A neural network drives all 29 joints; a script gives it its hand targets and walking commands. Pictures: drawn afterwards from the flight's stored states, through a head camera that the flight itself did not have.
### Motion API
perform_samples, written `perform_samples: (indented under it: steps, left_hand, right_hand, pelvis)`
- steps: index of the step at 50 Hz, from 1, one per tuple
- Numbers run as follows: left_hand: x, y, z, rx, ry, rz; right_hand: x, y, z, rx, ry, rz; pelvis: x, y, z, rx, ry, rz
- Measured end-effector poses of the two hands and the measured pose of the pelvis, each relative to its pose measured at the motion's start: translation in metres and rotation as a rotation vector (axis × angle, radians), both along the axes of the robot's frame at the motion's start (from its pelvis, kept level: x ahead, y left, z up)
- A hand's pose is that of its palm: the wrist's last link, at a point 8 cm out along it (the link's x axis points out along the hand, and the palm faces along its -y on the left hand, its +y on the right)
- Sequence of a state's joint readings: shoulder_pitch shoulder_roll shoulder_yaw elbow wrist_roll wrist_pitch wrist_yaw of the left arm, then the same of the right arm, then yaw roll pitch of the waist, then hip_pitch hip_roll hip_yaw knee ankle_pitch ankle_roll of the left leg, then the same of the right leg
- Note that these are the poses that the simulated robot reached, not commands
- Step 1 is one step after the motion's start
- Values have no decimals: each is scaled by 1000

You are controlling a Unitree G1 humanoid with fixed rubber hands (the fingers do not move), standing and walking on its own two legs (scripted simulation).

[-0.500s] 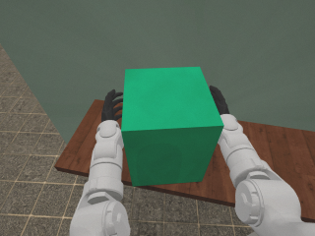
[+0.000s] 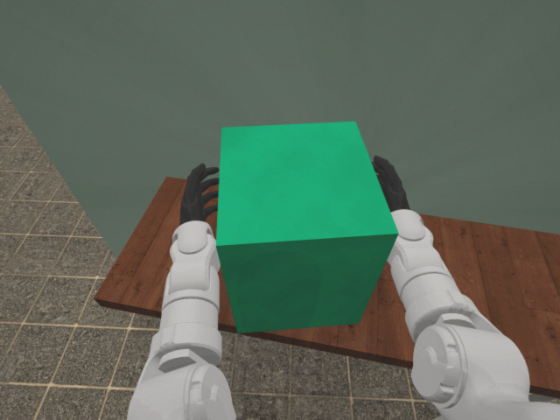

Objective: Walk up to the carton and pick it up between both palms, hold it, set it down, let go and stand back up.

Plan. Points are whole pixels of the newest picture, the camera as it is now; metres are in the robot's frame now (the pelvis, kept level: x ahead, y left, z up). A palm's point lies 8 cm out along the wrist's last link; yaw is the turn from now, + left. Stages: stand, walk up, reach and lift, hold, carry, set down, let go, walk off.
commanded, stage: set down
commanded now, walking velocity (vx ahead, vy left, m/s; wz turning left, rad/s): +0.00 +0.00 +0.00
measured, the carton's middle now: (294, 231) +0.39 +0.06 +0.04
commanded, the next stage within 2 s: none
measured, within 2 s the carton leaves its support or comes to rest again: neither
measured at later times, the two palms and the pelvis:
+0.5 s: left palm (195, 219) +0.36 +0.20 +0.08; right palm (392, 209) +0.41 -0.09 +0.08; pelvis +0.00 +0.00 +0.00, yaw -1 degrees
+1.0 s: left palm (197, 224) +0.36 +0.20 +0.07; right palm (391, 211) +0.42 -0.09 +0.07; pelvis +0.00 +0.01 +0.00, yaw -2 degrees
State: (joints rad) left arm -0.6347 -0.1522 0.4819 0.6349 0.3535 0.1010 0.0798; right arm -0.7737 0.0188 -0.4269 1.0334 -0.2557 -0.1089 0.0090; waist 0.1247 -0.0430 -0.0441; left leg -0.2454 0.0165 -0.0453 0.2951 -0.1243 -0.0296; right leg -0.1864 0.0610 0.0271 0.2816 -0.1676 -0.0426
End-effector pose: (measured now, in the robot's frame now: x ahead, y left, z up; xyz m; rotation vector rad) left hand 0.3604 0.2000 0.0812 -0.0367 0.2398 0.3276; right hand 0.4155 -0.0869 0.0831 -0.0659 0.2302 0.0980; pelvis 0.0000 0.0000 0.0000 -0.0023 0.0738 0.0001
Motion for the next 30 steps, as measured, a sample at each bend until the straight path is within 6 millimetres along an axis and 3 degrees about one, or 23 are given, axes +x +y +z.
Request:
perform_samples:
  steps: [30]
  left_hand:
    - [-1,0,0,6,-2,-4]
  right_hand:
    - [-1,0,-2,19,-12,1]
  pelvis:
    - [4,2,0,1,11,-21]
